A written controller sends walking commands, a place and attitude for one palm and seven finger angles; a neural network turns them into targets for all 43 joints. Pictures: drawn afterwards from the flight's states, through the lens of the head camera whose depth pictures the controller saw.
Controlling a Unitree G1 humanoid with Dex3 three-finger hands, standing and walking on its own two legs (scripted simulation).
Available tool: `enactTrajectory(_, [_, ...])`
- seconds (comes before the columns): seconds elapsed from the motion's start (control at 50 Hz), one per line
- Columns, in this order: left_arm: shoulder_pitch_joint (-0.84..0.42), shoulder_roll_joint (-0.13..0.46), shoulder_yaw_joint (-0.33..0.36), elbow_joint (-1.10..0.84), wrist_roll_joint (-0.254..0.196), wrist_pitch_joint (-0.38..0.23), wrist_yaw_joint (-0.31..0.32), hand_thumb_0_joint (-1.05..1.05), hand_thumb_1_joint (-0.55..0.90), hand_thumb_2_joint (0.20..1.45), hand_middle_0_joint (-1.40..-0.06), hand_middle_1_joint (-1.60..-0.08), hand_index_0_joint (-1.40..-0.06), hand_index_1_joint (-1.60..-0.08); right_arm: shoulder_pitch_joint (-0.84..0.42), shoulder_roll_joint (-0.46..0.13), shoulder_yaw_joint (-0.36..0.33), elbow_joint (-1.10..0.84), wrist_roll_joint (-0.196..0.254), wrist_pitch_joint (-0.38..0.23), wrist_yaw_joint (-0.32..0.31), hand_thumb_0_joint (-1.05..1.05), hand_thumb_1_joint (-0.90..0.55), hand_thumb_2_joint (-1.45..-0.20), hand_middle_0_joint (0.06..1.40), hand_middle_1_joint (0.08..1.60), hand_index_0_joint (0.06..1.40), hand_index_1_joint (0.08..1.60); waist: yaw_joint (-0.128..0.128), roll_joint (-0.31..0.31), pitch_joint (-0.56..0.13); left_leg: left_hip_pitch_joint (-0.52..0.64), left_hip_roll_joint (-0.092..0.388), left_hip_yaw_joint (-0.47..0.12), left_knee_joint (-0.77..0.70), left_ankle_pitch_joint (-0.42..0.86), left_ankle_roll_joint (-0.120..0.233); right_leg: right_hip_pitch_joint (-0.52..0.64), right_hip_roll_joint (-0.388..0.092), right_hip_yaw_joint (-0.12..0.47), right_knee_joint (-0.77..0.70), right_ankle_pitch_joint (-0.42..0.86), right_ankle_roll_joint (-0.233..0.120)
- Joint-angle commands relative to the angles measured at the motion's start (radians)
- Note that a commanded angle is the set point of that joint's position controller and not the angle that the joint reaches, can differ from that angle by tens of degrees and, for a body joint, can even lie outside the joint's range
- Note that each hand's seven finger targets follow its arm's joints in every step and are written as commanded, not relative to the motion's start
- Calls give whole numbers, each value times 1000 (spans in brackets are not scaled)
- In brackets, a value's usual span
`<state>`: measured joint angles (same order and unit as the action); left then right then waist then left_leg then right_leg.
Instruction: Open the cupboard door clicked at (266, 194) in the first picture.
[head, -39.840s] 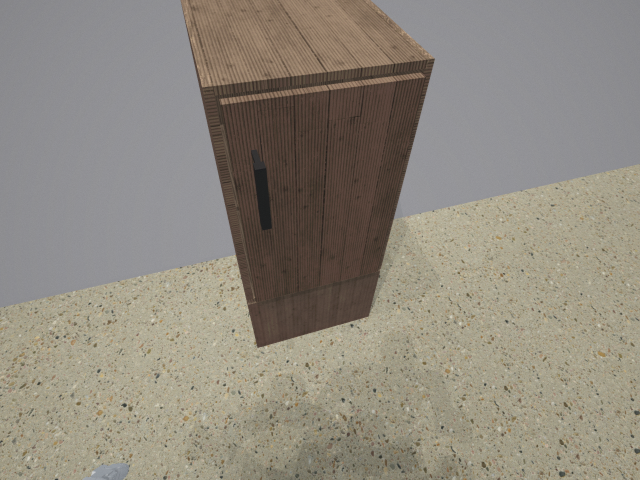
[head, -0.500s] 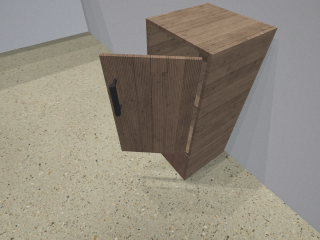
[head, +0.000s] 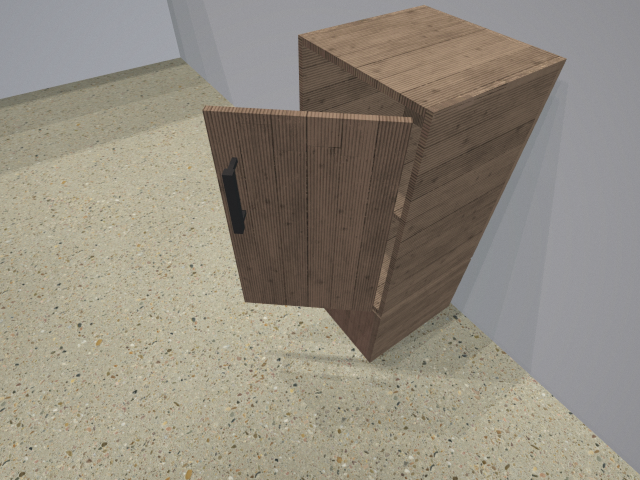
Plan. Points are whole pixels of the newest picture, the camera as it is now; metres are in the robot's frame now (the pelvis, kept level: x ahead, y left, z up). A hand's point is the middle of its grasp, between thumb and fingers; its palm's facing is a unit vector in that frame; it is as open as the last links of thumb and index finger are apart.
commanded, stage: shuffle to correct the standing spot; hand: left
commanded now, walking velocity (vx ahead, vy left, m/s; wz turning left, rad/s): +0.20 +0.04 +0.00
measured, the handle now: (236, 196) +0.62 +0.21 -0.03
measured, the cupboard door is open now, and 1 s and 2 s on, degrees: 50 50 50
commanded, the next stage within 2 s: come to a stop and stand still in 0.34 s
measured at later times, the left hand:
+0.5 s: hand out of the picture +0.05 +0.18 -0.19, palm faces +0.00 -0.99 -0.13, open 7.4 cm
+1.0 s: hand out of the picture +0.16 +0.21 -0.19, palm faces +0.08 -0.98 -0.16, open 7.2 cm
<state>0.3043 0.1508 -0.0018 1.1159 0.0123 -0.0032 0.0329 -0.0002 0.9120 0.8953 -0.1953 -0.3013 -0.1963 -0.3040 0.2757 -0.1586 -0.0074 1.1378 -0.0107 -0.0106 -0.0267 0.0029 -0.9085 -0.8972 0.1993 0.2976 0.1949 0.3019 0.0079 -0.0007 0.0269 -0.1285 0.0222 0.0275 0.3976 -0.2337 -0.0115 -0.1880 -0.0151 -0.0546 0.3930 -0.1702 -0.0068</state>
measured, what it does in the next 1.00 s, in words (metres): walks ahead: right foot, then left foot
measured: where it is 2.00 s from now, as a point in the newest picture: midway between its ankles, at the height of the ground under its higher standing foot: outside the picture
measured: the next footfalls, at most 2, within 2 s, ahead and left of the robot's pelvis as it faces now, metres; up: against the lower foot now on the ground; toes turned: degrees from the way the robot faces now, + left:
right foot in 0.60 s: +0.20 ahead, -0.11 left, +0.00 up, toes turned -7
left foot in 0.84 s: +0.12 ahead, +0.13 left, +0.00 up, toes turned +6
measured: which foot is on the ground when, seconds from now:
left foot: down 0.00-0.64, up 0.66-0.82, down 0.84-1.00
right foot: down 0.00-0.36, up 0.38-0.58, down 0.60-0.86, up 0.88-1.00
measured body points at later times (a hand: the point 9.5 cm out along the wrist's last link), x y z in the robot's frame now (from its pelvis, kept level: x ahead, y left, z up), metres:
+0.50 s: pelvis +0.07 +0.02 -0.01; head +0.08 +0.03 +0.44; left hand +0.06 +0.24 -0.17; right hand -0.02 -0.18 -0.16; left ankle -0.01 +0.12 -0.74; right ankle +0.07 -0.09 -0.70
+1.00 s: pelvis +0.09 +0.04 -0.01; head +0.11 +0.06 +0.44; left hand +0.15 +0.27 -0.17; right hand +0.14 -0.20 -0.15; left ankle +0.08 +0.13 -0.74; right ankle +0.10 -0.10 -0.71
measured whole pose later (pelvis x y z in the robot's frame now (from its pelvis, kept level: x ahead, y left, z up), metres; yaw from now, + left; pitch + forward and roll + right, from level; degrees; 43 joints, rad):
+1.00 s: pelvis +0.09 +0.04 -0.01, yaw +1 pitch +0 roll +0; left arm 0.18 0.17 0.06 1.00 0.02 0.05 0.03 -0.01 0.93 0.90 -0.20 -0.30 -0.20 -0.30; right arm 0.22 -0.13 -0.05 1.04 -0.04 -0.02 -0.05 0.00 -0.92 -0.90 0.20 0.30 0.19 0.30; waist 0.01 -0.04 0.04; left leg -0.22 0.01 0.11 0.52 -0.30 0.04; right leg -0.37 -0.03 -0.02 0.81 -0.39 0.01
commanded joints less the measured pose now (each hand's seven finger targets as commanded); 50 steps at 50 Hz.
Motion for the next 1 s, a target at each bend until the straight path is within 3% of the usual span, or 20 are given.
enactTrajectory(0.0, [67,98,17,-30,1,-19,8,0,900,900,-200,-300,-200,-300,75,-93,-15,-24,0,-11,-5,0,-900,-900,200,300,200,300,-8,0,21,-78,74,-53,-88,29,21,25,-98,100,-81,-7,-11])
enactTrajectory(0.12, [120,100,43,-44,13,-1,-4,0,900,900,-200,-300,-200,-300,126,-77,-25,-35,-11,7,2,0,-900,-900,200,300,200,300,5,-32,137,-195,40,-42,-38,-290,45,-91,-96,171,-83,-413,-40])
enactTrajectory(0.22, [168,107,66,-58,10,-5,-9,0,900,900,-200,-300,-200,-300,166,-44,-26,-55,-12,-4,2,0,-900,-900,200,300,200,300,8,-91,126,-238,3,7,114,-225,50,-83,-157,266,-104,-486,-99])
enactTrajectory(0.28, [158,100,73,-67,10,-10,-11,0,900,900,-200,-300,-200,-300,204,-31,-23,-55,-9,-20,0,0,-900,-900,200,300,200,300,-11,-57,113,-172,11,14,105,-181,53,-121,-157,241,-58,-421,-116])
enactTrajectory(0.32, [110,56,63,-82,13,-9,-17,0,900,900,-200,-300,-200,-300,282,-55,-27,-27,-10,-33,-4,0,-900,-900,200,300,200,300,-45,105,132,-58,104,-124,-49,-173,91,-236,-48,94,143,-304,-69])
enactTrajectory(0.34, [66,19,53,-100,17,-14,-20,0,900,900,-200,-300,-200,-300,346,-106,-39,-4,-10,-39,-10,0,-900,-900,200,300,200,300,-69,250,142,37,231,-286,-148,-142,154,-352,18,-33,347,-247,-33])
enactTrajectory(0.36, [-7,11,46,-133,22,-23,-19,0,900,900,-200,-300,-200,-300,382,-109,-39,13,-14,-46,-19,0,-900,-900,200,300,200,300,-90,259,187,127,314,-391,-188,44,231,-513,5,-31,486,-329,-27])
enactTrajectory(0.4, [-70,7,50,-152,19,-36,-26,0,900,900,-200,-300,-200,-300,379,-84,-24,18,-17,-58,-24,0,-900,-900,200,300,200,300,-81,123,205,154,332,-331,-141,397,273,-567,-67,18,587,-327,-33])
enactTrajectory(0.52, [-4,-6,45,-111,2,-19,-24,0,900,900,-200,-300,-200,-300,246,-88,-20,-3,-10,-56,-42,0,-900,-900,200,300,200,300,0,104,36,50,183,-69,16,796,135,-131,-24,-51,186,-35,-21])
enactTrajectory(0.56, [125,89,63,-68,2,-26,-7,0,900,900,-200,-300,-200,-300,234,-96,-30,-14,7,-50,-42,0,-900,-900,200,300,200,300,50,26,-61,-60,126,-46,149,626,59,163,-79,15,72,377,-37])
enactTrajectory(0.58, [148,144,73,-60,3,-30,3,0,900,900,-200,-300,-200,-300,257,-64,-36,-17,15,-42,-38,0,-900,-900,200,300,200,300,40,-45,-119,-181,57,-17,244,291,24,291,-230,155,138,738,-106])
enactTrajectory(0.62, [128,170,78,-55,1,-23,12,0,900,900,-200,-300,-200,-300,248,2,-49,-16,18,-10,-38,0,-900,-900,200,300,200,300,22,-136,-96,-231,-7,20,451,-321,-3,226,-395,198,92,1001,-225])
enactTrajectory(0.68, [-15,144,76,-102,14,-1,27,0,900,900,-200,-300,-200,-300,178,7,-52,-31,13,18,-31,0,-900,-900,200,300,200,300,1,-175,-37,-232,36,-40,536,-383,-1,42,-382,177,51,767,-252])
enactTrajectory(0.74, [-97,158,86,-143,18,18,25,0,900,900,-200,-300,-200,-300,218,21,-57,-24,5,24,-17,0,-900,-900,200,300,200,300,-35,-110,-57,-124,21,26,370,-218,-12,-73,-326,125,41,442,-193])
enactTrajectory(0.78, [-131,162,89,-161,13,32,17,0,900,900,-200,-300,-200,-300,240,16,-60,-31,0,26,-11,0,-900,-900,200,300,200,300,-56,-163,-39,-17,11,74,210,-69,-13,-202,-279,106,42,144,-128])
enactTrajectory(0.8, [-142,137,85,-171,9,41,11,0,900,900,-200,-300,-200,-300,239,-8,-61,-40,-3,23,-9,0,-900,-900,200,300,200,300,-60,-102,-4,7,39,29,93,-38,-1,-273,-220,89,86,-37,-86])
enactTrajectory(0.84, [-147,55,71,-208,4,61,4,0,900,900,-200,-300,-200,-300,142,-124,-75,-111,-25,4,-9,0,-900,-900,200,300,200,300,-48,283,95,-262,324,-345,-231,-135,135,-251,-10,-19,384,-326,20])
enactTrajectory(0.86, [-164,67,71,-201,12,64,8,0,900,900,-200,-300,-200,-300,77,-127,-72,-127,-26,-6,-15,0,-900,-900,200,300,200,300,-39,246,121,-343,336,-358,-260,-91,171,-216,-30,72,505,-324,14])
enactTrajectory(0.9, [-65,55,74,-158,18,51,-4,0,900,900,-200,-300,-200,-300,-33,-111,-55,-147,-25,-17,-23,0,-900,-900,200,300,200,300,26,122,72,-246,252,-215,-192,-14,162,-209,-32,93,546,-227,12])
enactTrajectory(0.98, [-61,29,43,-133,7,25,-11,0,900,900,-200,-300,-200,-300,20,-118,-59,-116,-22,-20,-25,0,-900,-900,200,300,200,300,-26,119,-25,70,250,-116,-64,477,172,-194,-39,30,279,-246,34])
